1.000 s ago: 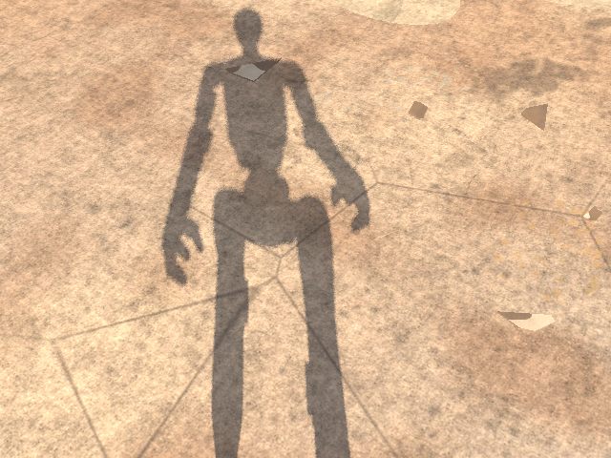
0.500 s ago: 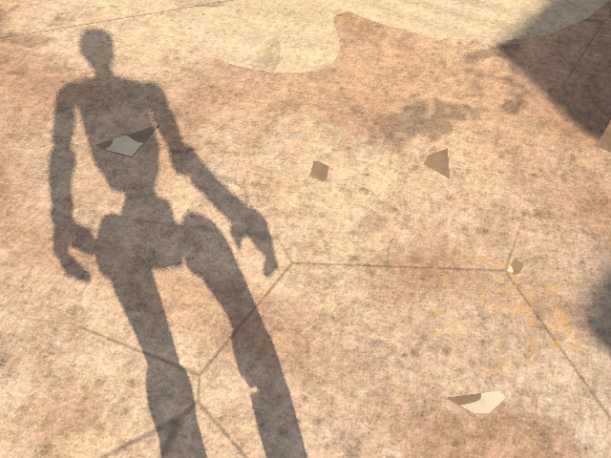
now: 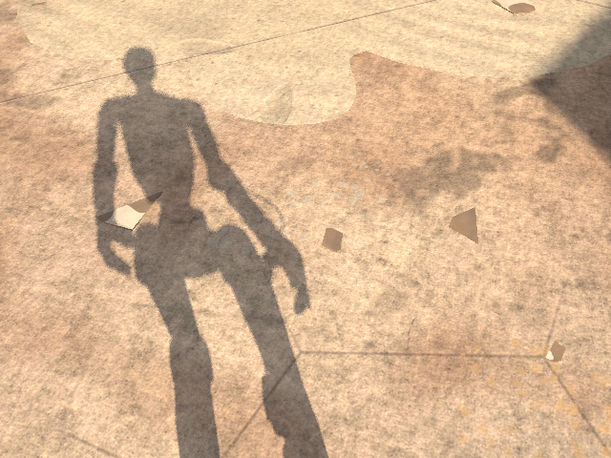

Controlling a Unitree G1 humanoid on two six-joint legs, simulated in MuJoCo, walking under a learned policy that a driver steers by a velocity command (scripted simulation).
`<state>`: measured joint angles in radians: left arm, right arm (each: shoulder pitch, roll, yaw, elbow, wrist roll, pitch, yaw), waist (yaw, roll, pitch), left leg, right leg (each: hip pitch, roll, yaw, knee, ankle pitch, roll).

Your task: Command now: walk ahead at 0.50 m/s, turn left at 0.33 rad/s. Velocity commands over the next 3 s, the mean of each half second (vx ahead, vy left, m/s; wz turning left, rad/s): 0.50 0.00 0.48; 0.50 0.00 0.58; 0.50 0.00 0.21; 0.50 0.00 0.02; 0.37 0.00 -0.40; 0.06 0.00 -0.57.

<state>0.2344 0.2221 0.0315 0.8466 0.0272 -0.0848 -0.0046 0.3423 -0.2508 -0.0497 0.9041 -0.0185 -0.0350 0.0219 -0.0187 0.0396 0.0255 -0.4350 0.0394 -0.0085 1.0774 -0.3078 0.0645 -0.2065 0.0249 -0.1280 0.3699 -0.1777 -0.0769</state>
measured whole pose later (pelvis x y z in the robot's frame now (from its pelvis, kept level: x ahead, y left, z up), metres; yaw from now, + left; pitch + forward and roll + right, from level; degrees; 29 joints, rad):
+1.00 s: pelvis +0.52 +0.11 -0.02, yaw +35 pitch +1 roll +0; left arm 0.08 0.26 0.02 0.69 0.04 -0.07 0.00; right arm 0.40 -0.31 -0.07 0.84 -0.01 -0.04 0.00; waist -0.07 0.02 0.05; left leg -0.19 -0.13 -0.15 0.99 -0.47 0.09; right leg -0.43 0.01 -0.03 0.58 -0.16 -0.03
